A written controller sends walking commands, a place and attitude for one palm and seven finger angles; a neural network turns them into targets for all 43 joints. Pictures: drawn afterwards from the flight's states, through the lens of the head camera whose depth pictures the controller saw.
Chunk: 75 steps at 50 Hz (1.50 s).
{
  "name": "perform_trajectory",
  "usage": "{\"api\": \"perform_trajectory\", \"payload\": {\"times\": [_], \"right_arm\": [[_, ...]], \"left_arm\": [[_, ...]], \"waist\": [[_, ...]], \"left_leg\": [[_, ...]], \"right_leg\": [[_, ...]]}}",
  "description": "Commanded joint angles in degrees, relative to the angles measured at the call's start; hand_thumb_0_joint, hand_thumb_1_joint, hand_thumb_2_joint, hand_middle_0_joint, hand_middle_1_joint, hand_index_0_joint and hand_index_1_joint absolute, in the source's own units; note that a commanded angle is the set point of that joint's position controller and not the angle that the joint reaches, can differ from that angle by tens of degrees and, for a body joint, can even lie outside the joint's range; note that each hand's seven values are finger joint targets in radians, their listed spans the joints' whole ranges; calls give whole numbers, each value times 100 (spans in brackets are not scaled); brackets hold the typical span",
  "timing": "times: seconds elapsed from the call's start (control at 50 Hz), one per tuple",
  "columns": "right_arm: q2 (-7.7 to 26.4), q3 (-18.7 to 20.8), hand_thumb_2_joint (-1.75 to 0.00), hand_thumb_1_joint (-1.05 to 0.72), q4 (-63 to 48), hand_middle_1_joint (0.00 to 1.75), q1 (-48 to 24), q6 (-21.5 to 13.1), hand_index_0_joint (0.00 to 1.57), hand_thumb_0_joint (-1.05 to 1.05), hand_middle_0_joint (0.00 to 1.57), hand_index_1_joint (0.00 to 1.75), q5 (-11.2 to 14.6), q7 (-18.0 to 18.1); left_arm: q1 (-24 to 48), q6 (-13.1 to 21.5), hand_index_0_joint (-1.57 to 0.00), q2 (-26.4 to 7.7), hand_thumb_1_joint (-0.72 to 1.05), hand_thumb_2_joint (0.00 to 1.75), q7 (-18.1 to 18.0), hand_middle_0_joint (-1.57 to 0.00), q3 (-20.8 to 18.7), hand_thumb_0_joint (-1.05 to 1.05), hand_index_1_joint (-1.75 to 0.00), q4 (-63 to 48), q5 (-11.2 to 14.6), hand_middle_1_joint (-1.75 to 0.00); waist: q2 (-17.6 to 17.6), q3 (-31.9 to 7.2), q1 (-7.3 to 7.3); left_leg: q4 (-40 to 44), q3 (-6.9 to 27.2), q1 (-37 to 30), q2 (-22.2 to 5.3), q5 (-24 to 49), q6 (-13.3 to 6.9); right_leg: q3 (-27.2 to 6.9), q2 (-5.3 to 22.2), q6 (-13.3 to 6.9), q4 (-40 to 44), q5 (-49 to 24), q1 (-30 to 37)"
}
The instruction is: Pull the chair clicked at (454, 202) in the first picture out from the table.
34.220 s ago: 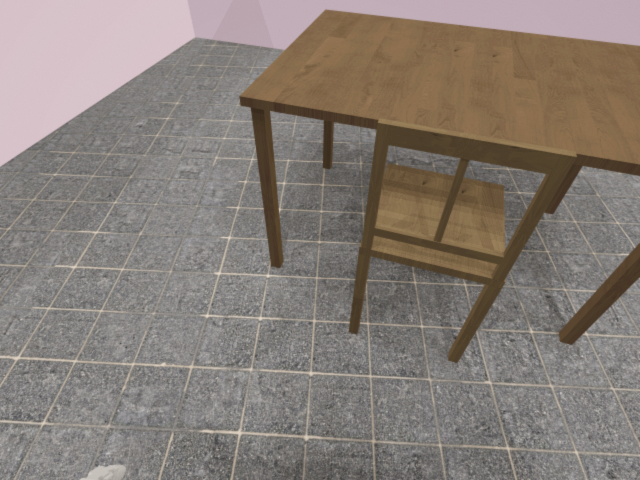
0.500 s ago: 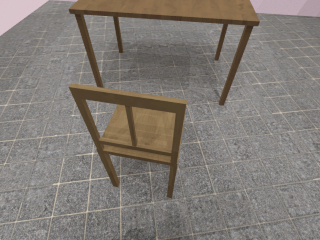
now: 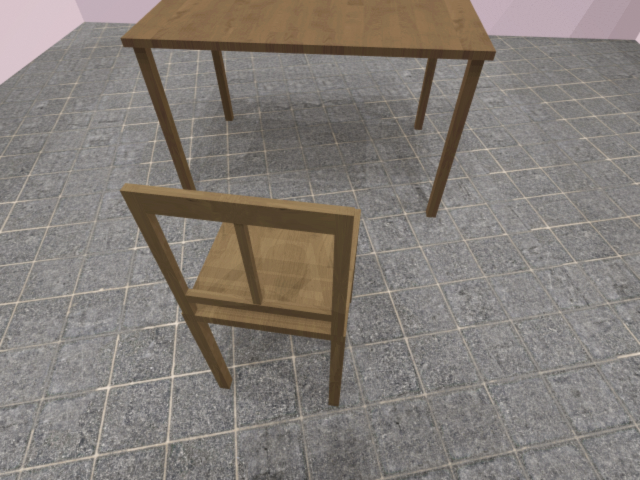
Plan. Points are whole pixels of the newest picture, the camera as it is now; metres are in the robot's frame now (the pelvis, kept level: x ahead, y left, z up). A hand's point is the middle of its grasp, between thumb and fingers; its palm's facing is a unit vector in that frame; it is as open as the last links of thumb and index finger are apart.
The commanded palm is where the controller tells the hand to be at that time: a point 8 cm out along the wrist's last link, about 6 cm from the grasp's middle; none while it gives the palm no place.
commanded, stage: let the arm hang, fingers relaxed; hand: left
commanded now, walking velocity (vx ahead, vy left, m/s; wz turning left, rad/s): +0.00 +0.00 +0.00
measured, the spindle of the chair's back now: (249, 265) +0.50 +0.16 -0.11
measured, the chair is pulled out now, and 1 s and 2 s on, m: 0.66 0.66 0.66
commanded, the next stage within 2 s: look to check the result in 0.04 s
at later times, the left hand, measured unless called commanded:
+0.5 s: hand out of the picture -0.01 +0.16 -0.17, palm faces +0.02 -0.99 -0.17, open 7.4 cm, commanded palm none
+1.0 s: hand out of the picture -0.01 +0.17 -0.17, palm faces +0.02 -0.98 -0.18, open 7.4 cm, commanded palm none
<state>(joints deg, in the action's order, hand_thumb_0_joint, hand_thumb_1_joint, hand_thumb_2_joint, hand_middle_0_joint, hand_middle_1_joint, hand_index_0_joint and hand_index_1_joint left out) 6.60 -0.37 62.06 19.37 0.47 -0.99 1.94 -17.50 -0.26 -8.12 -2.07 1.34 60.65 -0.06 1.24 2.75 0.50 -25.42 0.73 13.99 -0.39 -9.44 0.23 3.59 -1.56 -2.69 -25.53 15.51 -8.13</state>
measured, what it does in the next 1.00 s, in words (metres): stands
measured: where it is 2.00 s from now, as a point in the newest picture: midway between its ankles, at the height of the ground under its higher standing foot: outside the picture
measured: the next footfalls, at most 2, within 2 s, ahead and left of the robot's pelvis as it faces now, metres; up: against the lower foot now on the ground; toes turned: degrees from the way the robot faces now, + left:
none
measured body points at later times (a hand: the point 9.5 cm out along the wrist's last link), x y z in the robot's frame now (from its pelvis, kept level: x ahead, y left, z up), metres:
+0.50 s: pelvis +0.00 +0.00 +0.00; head +0.02 +0.00 +0.45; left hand -0.01 +0.21 -0.16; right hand -0.01 -0.21 -0.16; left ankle +0.05 +0.12 -0.74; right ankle -0.02 -0.09 -0.74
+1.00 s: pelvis +0.01 +0.01 +0.00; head +0.02 +0.00 +0.45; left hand -0.01 +0.22 -0.16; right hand -0.02 -0.20 -0.16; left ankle +0.05 +0.12 -0.74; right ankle -0.02 -0.09 -0.74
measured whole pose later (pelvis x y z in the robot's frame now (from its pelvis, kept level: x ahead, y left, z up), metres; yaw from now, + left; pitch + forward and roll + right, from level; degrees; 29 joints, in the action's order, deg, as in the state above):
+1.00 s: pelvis +0.01 +0.01 +0.00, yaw +0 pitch -2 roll +0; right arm 6.5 -0.6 62.8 18.8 0.3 -0.7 2.1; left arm -18.6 -0.1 -8.0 -2.0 1.3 61.8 0.0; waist 0.6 3.3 0.1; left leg -24.5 0.4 13.1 0.2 -9.5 -0.4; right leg 3.3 -0.9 -2.0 -24.2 15.3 -7.1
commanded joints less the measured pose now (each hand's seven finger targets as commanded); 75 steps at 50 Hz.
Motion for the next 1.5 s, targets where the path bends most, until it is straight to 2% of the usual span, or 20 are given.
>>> {"api": "perform_trajectory", "payload": {"times": [0.0, 0.12, 0.16, 0.24, 0.26, 0.32, 0.36, 0.42, 0.46, 0.58, 0.64, 0.66, 0.74, 0.86, 0.94, 0.96, 1.06, 1.12, 1.32, 1.48], "right_arm": [[472, 57, -90, -90, -153, 30, 445, -66, 20, 0, 20, 30, 8, 31], [493, 57, -90, -90, -144, 30, 469, -78, 20, 0, 20, 30, 19, 37], [489, 61, -90, -90, -145, 30, 395, -60, 20, 0, 20, 30, 24, 43], [517, 53, -90, -90, -118, 30, 421, -72, 20, 0, 20, 30, 21, 44], [491, 54, -90, -90, -130, 30, 374, -64, 20, 0, 20, 30, 31, 47], [502, 55, -90, -90, -117, 30, 399, -66, 20, 0, 20, 30, 24, 44], [488, 61, -90, -90, -118, 30, 337, -52, 20, 0, 20, 30, 32, 46], [511, 48, -90, -90, -85, 30, 399, -83, 20, 0, 20, 30, 26, 54], [491, 51, -90, -90, -90, 30, 345, -81, 20, 0, 20, 30, 38, 58], [500, 41, -90, -90, -79, 30, 353, -75, 20, 0, 20, 30, 32, 57], [518, 42, -90, -90, -61, 30, 391, -81, 20, 0, 20, 30, 22, 55], [510, 42, -90, -90, -71, 30, 355, -69, 20, 0, 20, 30, 29, 52], [527, 42, -90, -90, -79, 30, 418, -93, 20, 0, 20, 30, 27, 52], [500, 49, -90, -90, -65, 30, 395, -82, 20, 0, 20, 30, 32, 53], [496, 41, -90, -90, -46, 30, 452, -91, 20, 0, 20, 30, 32, 53], [475, 47, -90, -90, -47, 30, 409, -85, 20, 0, 20, 30, 41, 54], [479, 49, -90, -90, -36, 30, 414, -67, 20, 0, 20, 30, 39, 50], [479, 45, -90, -90, -28, 30, 437, -73, 20, 0, 20, 30, 28, 52], [471, 39, -90, -90, -6, 30, 424, -96, 20, 0, 20, 30, 39, 64], [473, 35, -90, -90, -6, 30, 387, -83, 20, 0, 20, 30, 38, 70]], "left_arm": [[-501, 63, -20, -568, 90, 90, -36, -20, -106, 0, -30, -111, 1, -30], [-515, 84, -20, -553, 90, 90, -35, -20, -101, 0, -30, -98, 5, -30], [-507, 81, -20, -539, 90, 90, -38, -20, -79, 0, -30, -72, 5, -30], [-513, 81, -20, -538, 90, 90, -34, -20, -87, 0, -30, -54, 3, -30], [-525, 82, -20, -537, 90, 90, -39, -20, -83, 0, -30, -47, -1, -30], [-555, 86, -20, -519, 90, 90, -36, -20, -82, 0, -30, -17, 1, -30], [-551, 86, -20, -512, 90, 90, -40, -20, -71, 0, -30, -7, 0, -30], [-551, 97, -20, -513, 90, 90, -36, -20, -75, 0, -30, -15, 6, -30], [-544, 94, -20, -508, 90, 90, -42, -20, -70, 0, -30, -6, 2, -30], [-539, 79, -20, -512, 90, 90, -37, -20, -75, 0, -30, -2, 0, -30], [-539, 82, -20, -502, 90, 90, -29, -20, -87, 0, -30, -2, 6, -30], [-528, 76, -20, -520, 90, 90, -32, -20, -81, 0, -30, -3, 2, -30], [-556, 83, -20, -512, 90, 90, -27, -20, -94, 0, -30, -3, 2, -30], [-584, 82, -20, -511, 90, 90, -29, -20, -87, 0, -30, 21, -3, -30], [-614, 96, -20, -490, 90, 90, -33, -20, -91, 0, -30, 14, 5, -30], [-596, 96, -20, -487, 90, 90, -35, -20, -85, 0, -30, 21, -1, -30], [-635, 90, -20, -489, 90, 90, -34, -20, -82, 0, -30, 35, -2, -30], [-657, 89, -20, -474, 90, 90, -32, -20, -84, 0, -30, 45, 5, -30], [-687, 103, -20, -446, 90, 90, -36, -20, -78, 0, -30, 67, 5, -30], [-660, 93, -20, -441, 90, 90, -40, -20, -75, 0, -30, 81, 2, -30]], "waist": [[8, 356, -27], [-55, 177, -8], [-88, 399, -20], [10, 210, 2], [-77, 383, -20], [-68, 255, 0], [-95, 448, -17], [17, 117, 6], [-63, 316, -17], [-14, 426, -12], [20, 286, -14], [14, 461, -24], [-9, 240, -22], [10, 395, -39], [-118, 202, -18], [-110, 384, -28], [-71, 484, -25], [47, 350, -17], [-36, 230, -22], [1, 442, -23]], "left_leg": [[406, 555, -89, -394, -31, -321], [314, 522, -248, -401, 211, -318], [306, 499, -213, -403, 152, -313], [334, 532, -276, -416, 149, -313], [331, 524, -209, -418, 166, -322], [323, 517, -296, -415, 132, -313], [323, 503, -241, -413, 102, -316], [304, 530, -373, -432, 315, -321], [325, 535, -295, -436, 355, -337], [418, 587, -241, -445, 184, -349], [451, 602, -277, -435, 76, -343], [494, 600, -192, -439, -10, -346], [496, 629, -265, -436, 92, -361], [519, 622, -220, -436, 34, -377], [446, 606, -347, -429, 193, -370], [447, 593, -297, -420, 226, -375], [474, 587, -234, -412, 15, -368], [510, 635, -275, -414, -79, -373], [429, 598, -410, -421, 297, -384], [484, 618, -324, -428, 227, -390]], "right_leg": [[-713, 703, -190, 772, -260, -541], [-754, 715, -186, 769, -508, -458], [-744, 708, -192, 831, -433, -598], [-750, 706, -183, 785, -424, -500], [-745, 693, -181, 832, -450, -564], [-751, 718, -176, 820, -409, -531], [-743, 710, -173, 876, -375, -633], [-749, 716, -164, 783, -578, -435], [-727, 700, -156, 816, -627, -493], [-711, 696, -154, 829, -404, -531], [-718, 696, -158, 816, -308, -474], [-695, 677, -159, 842, -241, -555], [-696, 685, -146, 775, -341, -432], [-670, 682, -142, 806, -282, -528], [-692, 704, -142, 776, -411, -436], [-681, 697, -143, 805, -439, -527], [-686, 688, -145, 840, -244, -587], [-701, 692, -152, 803, -178, -544], [-690, 725, -134, 767, -474, -452], [-679, 709, -136, 796, -390, -515]]}}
